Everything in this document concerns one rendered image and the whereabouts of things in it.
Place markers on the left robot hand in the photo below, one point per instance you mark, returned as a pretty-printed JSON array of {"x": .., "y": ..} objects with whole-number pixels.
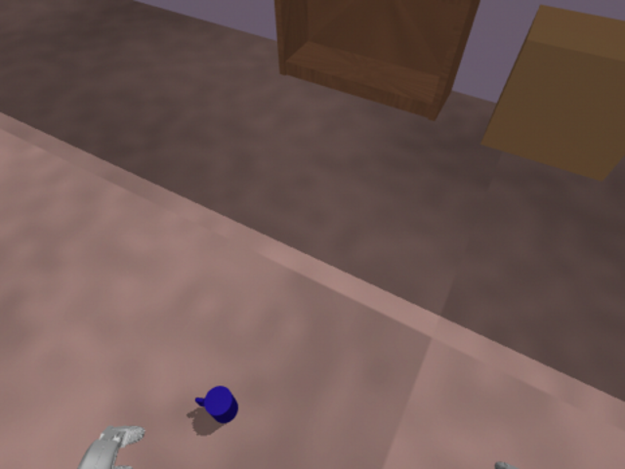
[{"x": 101, "y": 454}]

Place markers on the bookshelf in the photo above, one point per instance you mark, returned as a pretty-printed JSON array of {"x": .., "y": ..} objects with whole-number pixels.
[{"x": 399, "y": 53}]

